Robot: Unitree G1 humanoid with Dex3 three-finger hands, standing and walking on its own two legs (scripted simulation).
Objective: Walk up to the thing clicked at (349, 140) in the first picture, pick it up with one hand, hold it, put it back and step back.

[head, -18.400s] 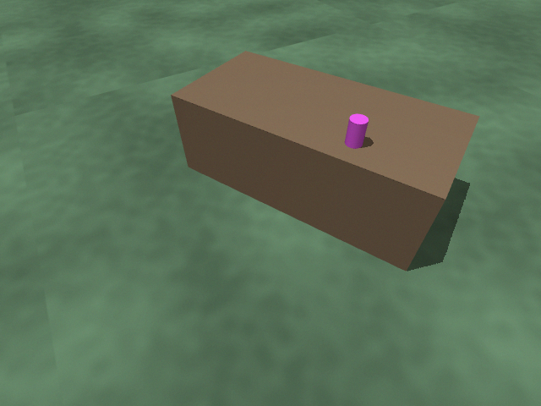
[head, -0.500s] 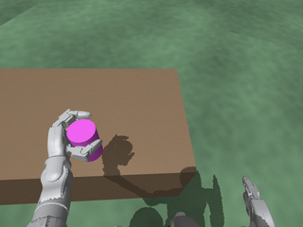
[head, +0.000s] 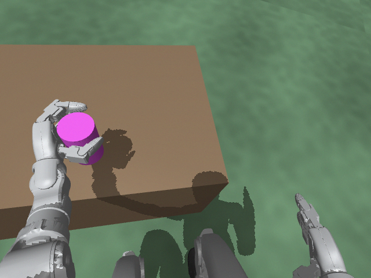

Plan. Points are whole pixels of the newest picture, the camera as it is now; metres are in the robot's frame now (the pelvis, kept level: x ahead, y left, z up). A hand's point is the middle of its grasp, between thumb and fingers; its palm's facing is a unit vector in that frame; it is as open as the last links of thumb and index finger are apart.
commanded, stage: crouch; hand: left
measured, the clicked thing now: (82, 140) +0.45 +0.18 -0.04
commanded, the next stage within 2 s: lower in 0.32 s
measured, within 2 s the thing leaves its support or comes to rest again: rests again in 1.12 s
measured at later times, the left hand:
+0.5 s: hand (84, 131) +0.48 +0.18 -0.04, palm faces +0.13 -0.99 +0.00, open 9.9 cm
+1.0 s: hand (89, 140) +0.49 +0.18 -0.10, palm faces +0.15 -0.99 -0.02, open 9.9 cm
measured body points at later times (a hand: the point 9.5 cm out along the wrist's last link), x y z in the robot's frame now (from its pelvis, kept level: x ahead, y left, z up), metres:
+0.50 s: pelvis +0.00 +0.00 -0.02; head +0.15 +0.04 +0.40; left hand +0.46 +0.23 -0.04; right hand +0.16 -0.27 +0.01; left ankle +0.01 +0.12 -0.63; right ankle +0.08 -0.14 -0.63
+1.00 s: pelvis -0.01 +0.00 -0.06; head +0.18 +0.06 +0.35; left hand +0.48 +0.23 -0.10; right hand +0.16 -0.27 -0.01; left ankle +0.01 +0.12 -0.63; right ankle +0.08 -0.14 -0.63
